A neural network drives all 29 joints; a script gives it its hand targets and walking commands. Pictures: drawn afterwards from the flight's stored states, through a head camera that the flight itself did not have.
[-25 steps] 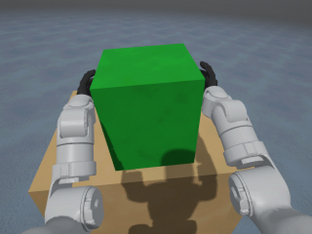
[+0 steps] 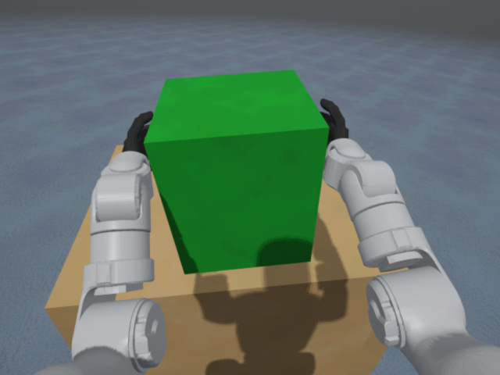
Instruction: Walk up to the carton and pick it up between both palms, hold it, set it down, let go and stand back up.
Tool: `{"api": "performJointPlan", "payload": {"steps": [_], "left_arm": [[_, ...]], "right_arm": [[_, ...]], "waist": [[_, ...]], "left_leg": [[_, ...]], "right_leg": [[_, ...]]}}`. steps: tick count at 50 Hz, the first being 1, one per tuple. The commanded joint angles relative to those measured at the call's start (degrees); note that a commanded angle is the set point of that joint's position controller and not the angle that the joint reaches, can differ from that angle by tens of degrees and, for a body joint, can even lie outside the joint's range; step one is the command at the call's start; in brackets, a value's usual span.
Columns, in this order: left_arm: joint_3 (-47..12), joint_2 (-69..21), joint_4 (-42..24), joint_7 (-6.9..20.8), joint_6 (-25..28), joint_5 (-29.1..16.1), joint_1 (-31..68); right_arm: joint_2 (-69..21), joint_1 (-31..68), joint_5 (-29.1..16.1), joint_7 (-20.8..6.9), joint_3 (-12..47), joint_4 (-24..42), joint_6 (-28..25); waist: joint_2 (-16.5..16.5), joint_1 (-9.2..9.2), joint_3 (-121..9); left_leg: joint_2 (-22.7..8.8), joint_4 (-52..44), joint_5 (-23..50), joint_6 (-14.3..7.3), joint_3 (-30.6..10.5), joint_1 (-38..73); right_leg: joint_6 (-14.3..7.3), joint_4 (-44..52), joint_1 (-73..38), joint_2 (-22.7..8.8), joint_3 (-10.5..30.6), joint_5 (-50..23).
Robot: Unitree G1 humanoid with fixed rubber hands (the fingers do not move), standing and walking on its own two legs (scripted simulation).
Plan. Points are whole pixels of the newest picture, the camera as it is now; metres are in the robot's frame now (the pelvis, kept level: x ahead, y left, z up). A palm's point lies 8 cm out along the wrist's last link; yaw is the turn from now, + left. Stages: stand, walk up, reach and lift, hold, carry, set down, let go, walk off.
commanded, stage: hold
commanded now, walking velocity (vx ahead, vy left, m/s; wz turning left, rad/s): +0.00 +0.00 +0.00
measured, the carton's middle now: (239, 171) +0.38 +0.00 +0.21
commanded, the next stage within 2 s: none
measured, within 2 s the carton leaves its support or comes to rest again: neither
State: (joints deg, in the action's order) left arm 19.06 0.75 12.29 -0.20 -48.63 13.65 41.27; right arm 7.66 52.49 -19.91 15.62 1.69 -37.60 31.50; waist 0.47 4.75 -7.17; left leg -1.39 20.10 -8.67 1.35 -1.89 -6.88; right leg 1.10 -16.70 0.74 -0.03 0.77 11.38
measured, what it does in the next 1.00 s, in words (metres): stands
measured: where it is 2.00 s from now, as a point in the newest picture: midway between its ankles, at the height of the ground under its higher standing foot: outside the picture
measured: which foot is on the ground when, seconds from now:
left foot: down 0.00-1.00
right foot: down 0.00-1.00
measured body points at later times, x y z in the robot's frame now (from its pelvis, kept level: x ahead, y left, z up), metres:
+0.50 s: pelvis +0.00 +0.00 +0.00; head -0.08 +0.01 +0.44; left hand +0.37 +0.16 +0.24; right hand +0.38 -0.15 +0.26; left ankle +0.03 +0.13 -0.75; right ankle -0.02 -0.13 -0.75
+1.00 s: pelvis +0.00 -0.01 +0.00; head -0.09 +0.01 +0.44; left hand +0.37 +0.16 +0.24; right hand +0.39 -0.14 +0.27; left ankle +0.03 +0.13 -0.75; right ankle -0.02 -0.13 -0.75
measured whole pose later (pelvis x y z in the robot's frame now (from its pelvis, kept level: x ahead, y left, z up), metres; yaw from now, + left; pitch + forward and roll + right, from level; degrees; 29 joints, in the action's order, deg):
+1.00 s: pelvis +0.00 -0.01 +0.00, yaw +1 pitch -5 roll -1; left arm 20.0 1.5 17.3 0.1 -46.7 13.4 43.7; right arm 8.2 56.3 -20.6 15.8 1.9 -42.9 30.9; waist 1.0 4.5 -7.4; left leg -1.6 20.1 -8.5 1.9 -3.3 -6.8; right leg 0.5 -16.2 0.2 0.6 0.0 11.2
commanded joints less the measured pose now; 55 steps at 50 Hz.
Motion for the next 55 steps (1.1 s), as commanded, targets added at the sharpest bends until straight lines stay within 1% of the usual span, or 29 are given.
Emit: {"api": "performJointPlan", "payload": {"steps": [1,8,15,19,24,29,32,33,34,35,36,40,45,55], "left_arm": [[-27.3,-30.2,-10.9,8.2,6.5,-10.6,48.4],[-27.2,-29.9,-11.3,8.4,6.3,-10.5,47.8],[-27.1,-29.6,-11.3,8.5,6.3,-10.4,48.2],[-27.4,-29.9,-11.3,8.5,6.3,-10.5,48.3],[-27.0,-29.9,-11.1,8.5,6.2,-10.5,48.1],[-27.0,-29.8,-10.8,8.6,6.1,-10.4,48.2],[-27.4,-30.1,-11.3,8.4,6.3,-10.6,48.5],[-25.4,-29.5,-6.7,8.6,6.0,-8.9,50.3],[-25.8,-30.7,-6.9,8.4,6.6,-9.5,49.9],[-26.3,-30.8,-7.7,8.3,6.9,-10.1,50.8],[-26.5,-30.7,-7.8,8.1,7.2,-10.5,51.3],[-25.6,-30.4,-6.4,8.1,7.5,-10.3,51.0],[-24.9,-29.7,-5.6,8.7,7.8,-9.9,51.4],[-25.0,-29.7,-5.8,8.6,8.4,-10.3,52.2]], "right_arm": [[-38.7,39.8,-7.7,-7.9,15.9,18.6,-0.8],[-38.8,39.4,-8.2,-7.6,16.3,19.0,-0.7],[-39.0,39.6,-8.0,-7.6,16.1,19.1,-0.5],[-38.8,39.4,-8.1,-7.6,16.1,18.9,-0.4],[-38.8,39.4,-8.0,-7.7,16.1,18.9,-0.4],[-38.7,39.4,-8.0,-7.7,15.9,18.1,-0.3],[-38.8,39.7,-8.1,-7.7,15.9,18.9,-0.4],[-37.8,45.6,-8.0,-7.8,15.4,17.2,-1.0],[-38.3,43.6,-8.4,-7.7,15.7,16.3,-1.1],[-38.9,44.4,-8.6,-7.6,15.7,16.9,-1.5],[-38.7,44.1,-8.8,-7.6,15.6,16.8,-1.5],[-38.2,42.7,-8.6,-7.4,14.5,14.2,-1.2],[-38.1,42.4,-8.2,-7.2,13.5,12.6,-1.2],[-38.9,43.4,-8.6,-6.9,14.0,13.8,-1.6]], "waist": [[-2.3,0.18,-18.9],[-2.1,0.21,-19.2],[-1.9,0.26,-19.1],[-2.5,0.21,-18.7],[-1.9,0.12,-18.8],[-2.4,0.36,-18.4],[-2.5,0.36,-19.1],[-1.4,-1.81,-17.8],[-1.9,-0.86,-18.5],[-2.1,-1.14,-19.6],[-2.3,-0.64,-20.3],[-2.3,-0.08,-19.0],[-2.4,0.24,-18.5],[-2.3,0.15,-19.2]], "left_leg": [[3.7,0.1,13.7,1.5,1.9,13.0],[3.9,0.4,14.6,1.3,1.9,13.1],[3.9,0.3,14.1,1.3,1.9,12.9],[3.8,0.3,14.3,1.5,1.9,13.1],[3.8,0.1,14.0,1.4,1.9,12.9],[3.8,0.0,13.5,1.4,1.9,12.9],[3.8,0.1,13.9,1.4,1.8,12.8],[3.4,0.0,14.7,1.8,1.6,13.4],[3.3,0.2,14.5,1.9,1.7,13.3],[3.3,0.4,15.0,2.0,1.6,13.6],[3.4,0.8,15.6,2.2,1.7,14.0],[3.8,0.4,14.2,2.2,1.8,13.2],[4.1,0.1,13.6,2.2,1.8,12.3],[4.2,0.5,14.5,2.1,1.6,12.5]], "right_leg": [[3.2,2.0,2.3,4.6,-2.2,-12.4],[3.5,1.8,1.5,4.3,-1.9,-14.5],[3.5,1.8,1.7,4.4,-2.0,-14.1],[3.3,1.8,2.0,4.4,-2.0,-13.8],[3.4,1.9,2.0,4.5,-2.1,-13.7],[3.2,1.9,2.1,4.4,-2.0,-12.9],[3.3,1.8,2.0,4.4,-2.0,-13.4],[2.5,2.3,1.8,5.6,-3.3,-11.8],[2.3,2.5,1.7,5.3,-2.7,-11.6],[2.4,2.3,1.6,5.4,-2.9,-12.0],[2.5,2.2,1.8,5.4,-2.7,-12.8],[2.9,2.6,2.1,4.9,-2.5,-12.2],[3.1,2.6,1.5,4.5,-2.4,-12.3],[3.4,2.4,1.3,4.5,-2.7,-13.0]]}}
